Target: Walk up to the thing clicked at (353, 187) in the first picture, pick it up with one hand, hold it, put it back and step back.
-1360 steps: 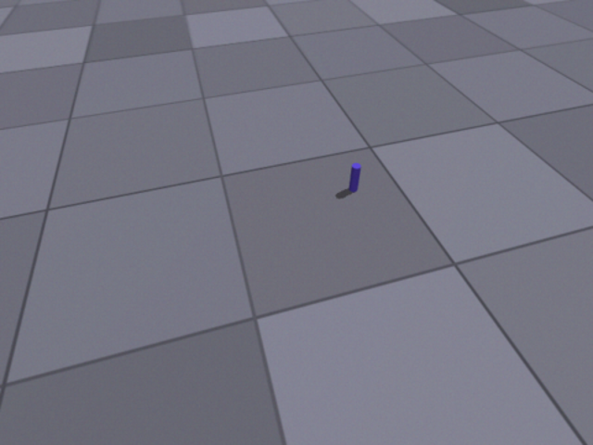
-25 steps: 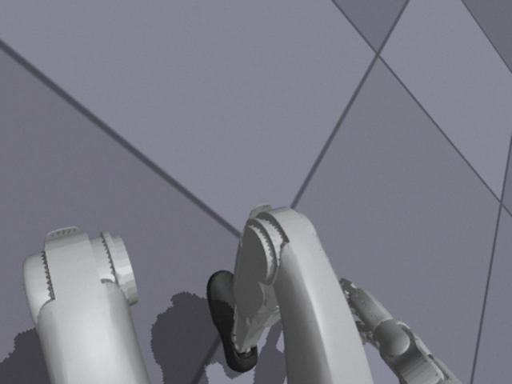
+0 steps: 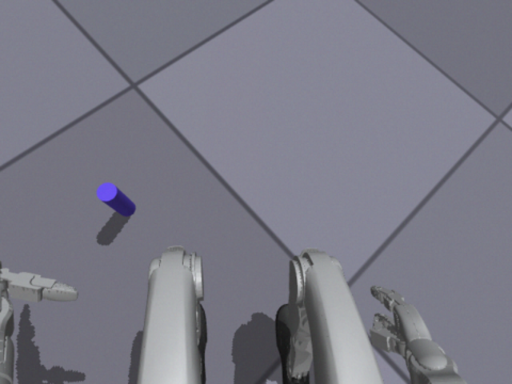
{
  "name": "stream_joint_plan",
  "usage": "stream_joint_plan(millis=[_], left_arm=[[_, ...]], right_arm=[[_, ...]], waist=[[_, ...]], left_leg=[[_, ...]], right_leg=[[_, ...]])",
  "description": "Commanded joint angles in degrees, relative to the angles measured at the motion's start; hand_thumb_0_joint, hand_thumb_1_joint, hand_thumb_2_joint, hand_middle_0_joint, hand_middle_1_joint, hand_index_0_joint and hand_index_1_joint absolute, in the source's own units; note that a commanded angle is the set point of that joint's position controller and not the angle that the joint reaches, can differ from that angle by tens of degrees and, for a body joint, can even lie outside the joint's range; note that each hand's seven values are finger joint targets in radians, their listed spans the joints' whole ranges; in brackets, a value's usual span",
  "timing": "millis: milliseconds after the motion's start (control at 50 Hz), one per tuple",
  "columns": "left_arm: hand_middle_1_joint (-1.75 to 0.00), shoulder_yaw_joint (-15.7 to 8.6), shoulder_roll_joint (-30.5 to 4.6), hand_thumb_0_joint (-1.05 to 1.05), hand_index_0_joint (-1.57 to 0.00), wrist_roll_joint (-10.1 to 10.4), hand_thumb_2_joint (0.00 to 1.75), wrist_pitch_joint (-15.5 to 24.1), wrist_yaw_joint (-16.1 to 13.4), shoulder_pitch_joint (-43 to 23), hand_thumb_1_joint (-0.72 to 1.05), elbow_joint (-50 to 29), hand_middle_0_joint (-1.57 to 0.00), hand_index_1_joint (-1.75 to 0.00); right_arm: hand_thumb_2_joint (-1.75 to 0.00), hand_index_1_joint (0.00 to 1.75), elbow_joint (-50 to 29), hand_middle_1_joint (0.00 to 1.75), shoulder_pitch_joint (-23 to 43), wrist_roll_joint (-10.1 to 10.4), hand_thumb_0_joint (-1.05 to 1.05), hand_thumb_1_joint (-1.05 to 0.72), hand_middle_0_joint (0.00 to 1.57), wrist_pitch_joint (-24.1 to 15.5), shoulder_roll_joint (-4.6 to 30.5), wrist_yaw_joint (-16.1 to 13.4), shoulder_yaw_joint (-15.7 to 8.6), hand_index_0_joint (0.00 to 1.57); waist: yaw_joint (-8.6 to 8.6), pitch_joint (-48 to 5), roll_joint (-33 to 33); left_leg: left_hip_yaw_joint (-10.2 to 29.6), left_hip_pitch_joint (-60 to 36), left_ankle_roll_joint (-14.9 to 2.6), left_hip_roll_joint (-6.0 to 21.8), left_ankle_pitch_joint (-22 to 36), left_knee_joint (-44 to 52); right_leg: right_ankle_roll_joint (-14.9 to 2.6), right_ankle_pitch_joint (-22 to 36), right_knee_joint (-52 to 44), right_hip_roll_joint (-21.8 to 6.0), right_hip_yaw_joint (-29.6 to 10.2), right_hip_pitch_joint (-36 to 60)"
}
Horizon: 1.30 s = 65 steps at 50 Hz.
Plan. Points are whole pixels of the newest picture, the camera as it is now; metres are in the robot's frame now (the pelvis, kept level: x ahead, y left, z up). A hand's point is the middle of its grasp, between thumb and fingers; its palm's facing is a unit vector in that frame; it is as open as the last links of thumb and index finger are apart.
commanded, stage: home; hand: left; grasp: from the side
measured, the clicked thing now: (118, 201) +0.46 +0.34 -0.36
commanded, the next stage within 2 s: none
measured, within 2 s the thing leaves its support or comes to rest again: neither
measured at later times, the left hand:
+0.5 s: hand out of the picture +0.26 +0.26 +0.12, palm faces +0.24 -0.90 -0.38, open 17.3 cm
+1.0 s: hand out of the picture +0.22 +0.21 +0.22, palm faces +0.22 -0.93 -0.29, open 17.4 cm
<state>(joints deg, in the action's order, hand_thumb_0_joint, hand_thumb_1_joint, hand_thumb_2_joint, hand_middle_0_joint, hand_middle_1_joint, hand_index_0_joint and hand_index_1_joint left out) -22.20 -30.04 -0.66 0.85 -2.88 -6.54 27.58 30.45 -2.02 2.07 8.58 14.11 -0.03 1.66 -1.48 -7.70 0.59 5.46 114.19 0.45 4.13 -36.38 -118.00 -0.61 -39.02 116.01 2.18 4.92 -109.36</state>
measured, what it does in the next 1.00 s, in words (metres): rises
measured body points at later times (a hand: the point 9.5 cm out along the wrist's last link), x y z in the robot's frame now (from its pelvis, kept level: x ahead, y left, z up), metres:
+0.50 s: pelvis +0.06 +0.01 +0.22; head +0.15 +0.04 +0.66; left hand +0.24 +0.31 +0.14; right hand +0.24 -0.23 +0.13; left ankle +0.09 +0.13 -0.40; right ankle +0.09 -0.11 -0.40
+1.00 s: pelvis +0.09 +0.01 +0.28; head +0.11 +0.02 +0.73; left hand +0.21 +0.26 +0.24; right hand +0.28 -0.20 +0.22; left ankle +0.09 +0.13 -0.40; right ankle +0.09 -0.11 -0.40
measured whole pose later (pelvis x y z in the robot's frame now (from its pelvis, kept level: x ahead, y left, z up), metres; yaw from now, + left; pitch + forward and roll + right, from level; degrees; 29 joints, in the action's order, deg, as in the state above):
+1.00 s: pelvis +0.09 +0.01 +0.28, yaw +7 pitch +8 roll -2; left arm 0.9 -12.1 0.9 -16.3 -8.9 28.2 -1.6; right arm 26.4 -15.4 1.1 -5.2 11.3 -10.6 2.2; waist -1.1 -6.7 -2.0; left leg 1.6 38.3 0.4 2.3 -26.5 -56.4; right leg 0.1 -28.0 53.1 0.5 2.9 -33.4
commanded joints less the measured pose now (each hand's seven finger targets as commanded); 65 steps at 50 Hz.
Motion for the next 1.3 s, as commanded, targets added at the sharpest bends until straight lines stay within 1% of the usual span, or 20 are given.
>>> stream_joint_plan(millis=[0,80,120,140,260,340,420,440,460,520,660,740,760,860,900,940,1020,1080,1160,1280], left_arm=[[-0.04,-2.25,-11.88,0.0,-0.04,0.17,0.01,1.15,-2.49,-3.5,-0.61,-11.96,-0.04,-0.04],[-0.04,0.79,-7.62,0.0,-0.04,0.56,0.01,-0.97,-3.56,0.16,-0.61,-11.54,-0.04,-0.04],[-0.04,1.2,-7.32,0.0,-0.04,0.64,0.03,-2.16,-4.16,2.41,-0.6,-12.57,-0.04,-0.05],[-0.05,2.46,-5.49,0.0,-0.04,0.65,0.03,-2.76,-4.38,3.79,-0.6,-12.9,-0.05,-0.05],[-0.06,5.26,-1.95,0.0,-0.05,0.78,0.08,-6.69,-6.42,10.74,-0.52,-17.23,-0.05,-0.06],[-0.06,7.82,1.34,0.0,-0.05,1.01,0.07,-9.12,-7.86,15.65,-0.53,-19.46,-0.05,-0.06],[-0.06,12.12,5.66,0.0,-0.05,1.3,0.07,-11.24,-8.63,19.65,-0.53,-22.6,-0.05,-0.06],[-0.06,12.1,5.18,0.0,-0.05,1.22,0.07,-11.77,-8.85,20.28,-0.52,-23.95,-0.05,-0.06],[-0.06,14.02,7.3,0.0,-0.05,1.33,0.07,-12.3,-8.92,21.34,-0.52,-24.42,-0.05,-0.06],[-0.07,15.52,8.16,0.0,-0.06,1.22,0.11,-13.56,-9.32,24.08,-0.46,-27.86,-0.06,-0.07],[-0.06,19.93,11.69,0.0,-0.05,1.27,0.08,-15.55,-9.18,31.24,-0.51,-37.11,-0.05,-0.06],[-0.05,20.08,12.0,0.0,-0.05,1.26,0.05,-15.59,-8.42,33.26,-0.55,-39.87,-0.05,-0.05],[-0.06,19.92,11.92,0.0,-0.05,1.31,0.08,-15.48,-8.11,33.38,-0.51,-40.27,-0.05,-0.06],[-0.05,20.12,12.85,0.0,-0.05,1.03,0.06,-14.64,-6.92,34.78,-0.55,-39.36,-0.05,-0.05],[-0.05,19.32,12.22,0.0,-0.05,0.91,0.06,-14.1,-6.63,32.81,-0.55,-39.48,-0.05,-0.05],[-0.05,20.05,12.58,0.0,-0.05,0.86,0.05,-13.65,-6.27,31.09,-0.56,-40.86,-0.05,-0.05],[-0.05,19.82,11.95,0.0,-0.05,0.82,0.04,-13.38,-6.29,30.56,-0.58,-42.26,-0.05,-0.05],[-0.05,19.67,12.07,0.0,-0.05,0.85,0.04,-13.49,-6.28,31.44,-0.58,-41.21,-0.05,-0.05],[-0.05,20.06,13.16,0.0,-0.04,0.79,0.02,-13.68,-5.88,34.33,-0.6,-36.73,-0.04,-0.05],[-0.05,19.17,11.94,0.0,-0.04,0.95,0.03,-13.21,-5.79,32.72,-0.59,-38.19,-0.05,-0.05]], right_arm=[[-0.9,0.3,-5.45,0.3,-5.6,0.01,0.0,-0.9,0.2,-3.95,11.26,-2.72,-5.44,0.2],[-0.9,0.3,-5.89,0.3,-5.9,0.26,0.0,-0.9,0.2,-5.87,10.09,-4.22,-5.32,0.2],[-0.9,0.3,-6.39,0.3,-6.18,0.43,0.0,-0.9,0.2,-6.74,9.54,-4.81,-5.27,0.2],[-0.9,0.3,-6.39,0.3,-6.53,0.49,0.0,-0.9,0.2,-7.14,9.43,-5.06,-5.27,0.2],[-0.9,0.3,-6.88,0.3,-8.5,0.73,0.0,-0.9,0.2,-9.13,7.98,-6.71,-4.49,0.2],[-0.9,0.3,-7.34,0.3,-8.83,0.78,0.0,-0.9,0.2,-9.97,7.39,-7.96,-4.1,0.2],[-0.9,0.3,-7.82,0.3,-10.05,0.62,0.0,-0.9,0.2,-10.89,6.56,-9.13,-3.61,0.2],[-0.9,0.3,-7.93,0.3,-10.52,0.56,0.0,-0.9,0.2,-11.14,6.26,-9.57,-3.56,0.2],[-0.9,0.3,-8.19,0.3,-10.99,0.52,0.0,-0.9,0.2,-11.3,6.08,-9.74,-3.49,0.2],[-0.9,0.3,-8.96,0.3,-11.61,0.18,0.0,-0.9,0.2,-12.07,5.79,-10.37,-3.37,0.2],[-0.9,0.3,-11.4,0.3,-11.69,-0.31,0.0,-0.9,0.2,-14.29,4.55,-11.59,-2.94,0.2],[-0.9,0.3,-12.43,0.3,-11.08,-0.62,0.0,-0.9,0.2,-15.15,4.28,-11.65,-2.6,0.2],[-0.9,0.3,-12.56,0.3,-10.79,-0.59,0.0,-0.9,0.2,-15.42,4.32,-11.6,-2.64,0.2],[-0.9,0.3,-12.87,0.3,-10.69,-0.96,0.0,-0.9,0.2,-16.26,4.41,-11.18,-2.64,0.2],[-0.9,0.3,-12.56,0.3,-11.16,-1.21,0.0,-0.9,0.2,-16.61,4.69,-11.17,-2.86,0.2],[-0.9,0.3,-12.33,0.3,-11.07,-1.4,0.0,-0.9,0.2,-17.03,4.53,-11.04,-2.76,0.2],[-0.9,0.3,-11.97,0.3,-10.86,-1.49,0.0,-0.9,0.2,-17.85,4.7,-11.04,-2.91,0.2],[-0.9,0.3,-11.93,0.3,-10.82,-1.51,0.0,-0.9,0.2,-17.94,4.88,-11.24,-2.95,0.2],[-0.9,0.3,-11.16,0.3,-10.37,-1.48,0.0,-0.9,0.2,-17.83,4.47,-11.01,-2.55,0.2],[-0.9,0.3,-11.23,0.3,-10.05,-1.3,0.0,-0.9,0.2,-18.0,4.71,-10.85,-2.83,0.2]], waist=[[-0.9,-30.32,-8.38],[-1.48,-27.87,-6.32],[-0.9,-27.68,-5.11],[-1.1,-27.55,-4.69],[-0.15,-27.54,-5.48],[0.39,-23.28,-7.33],[-0.62,-18.32,-7.37],[-0.3,-17.55,-7.27],[-1.09,-15.56,-6.9],[-0.74,-13.43,-6.93],[-1.06,-7.38,-4.3],[-0.5,-3.25,-2.34],[-0.36,-2.19,-2.57],[-0.32,-1.22,-2.49],[-0.74,-2.52,-2.91],[-0.98,-2.91,-3.57],[-0.33,-5.18,-4.98],[-0.69,-6.16,-3.41],[-0.18,-4.04,-1.04],[0.1,-2.58,-3.15]], left_leg=[[-1.6,-32.09,-2.24,-1.11,-2.06,22.69],[-2.74,-37.83,-2.3,-1.65,2.06,27.81],[-3.41,-40.05,-2.37,-1.81,4.36,30.11],[-3.59,-42.49,-2.39,-1.96,5.95,31.72],[-4.07,-54.73,-2.22,-2.47,16.29,40.19],[-3.53,-62.77,-1.27,-2.42,17.37,48.3],[-3.62,-68.44,-0.93,-2.44,19.17,54.46],[-3.66,-69.24,-1.04,-2.54,19.56,55.81],[-3.8,-70.67,-0.9,-2.52,19.64,57.46],[-3.43,-74.68,-0.74,-2.36,20.07,61.95],[-3.65,-79.83,-0.96,-2.53,20.41,68.19],[-3.69,-80.37,-0.99,-2.61,18.79,70.59],[-3.92,-80.51,-0.93,-2.65,18.52,71.11],[-3.99,-81.62,-0.62,-2.74,19.79,71.93],[-4.54,-82.41,-0.74,-3.03,21.56,71.01],[-4.44,-83.12,-0.67,-3.02,20.88,71.25],[-4.4,-84.74,-0.5,-3.28,21.22,71.52],[-4.92,-84.95,-0.81,-3.45,23.09,70.49],[-4.87,-83.68,-1.01,-3.44,23.75,70.39],[-5.23,-83.38,-0.9,-3.59,20.22,71.42]], right_leg=[[-1.41,1.38,-23.49,0.68,-2.15,21.18],[-1.0,4.75,-30.48,0.06,-3.26,28.77],[-0.56,6.61,-34.4,-0.39,-4.63,34.3],[-0.51,8.51,-35.95,-0.51,-4.58,36.46],[-0.25,19.6,-43.48,-0.94,-4.51,49.34],[-0.85,19.07,-48.47,-0.57,-2.58,53.24],[-0.88,20.75,-54.4,-0.44,-2.08,59.32],[-0.78,21.14,-56.13,-0.51,-2.05,61.11],[-0.74,21.38,-57.72,-0.46,-2.0,62.39],[-0.58,21.68,-61.04,-0.27,-1.12,66.15],[-0.23,22.27,-67.67,0.07,-0.34,72.7],[-0.01,20.43,-70.41,0.15,-0.13,73.99],[0.09,20.14,-70.91,0.15,-0.15,74.04],[0.01,20.83,-71.1,0.09,-0.47,75.4],[0.19,22.91,-71.29,-0.19,-1.2,75.91],[0.11,22.33,-71.16,-0.31,-1.36,75.77],[0.06,22.59,-71.57,-0.34,-1.53,76.98],[0.42,25.31,-72.15,-0.63,-2.05,78.03],[0.56,25.97,-72.46,-0.77,-1.94,78.22],[0.55,22.57,-73.4,-0.92,-2.17,77.13]])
